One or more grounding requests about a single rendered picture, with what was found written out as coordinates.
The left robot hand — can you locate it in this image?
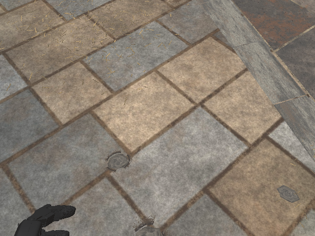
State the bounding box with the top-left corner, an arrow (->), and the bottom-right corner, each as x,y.
14,204 -> 76,236

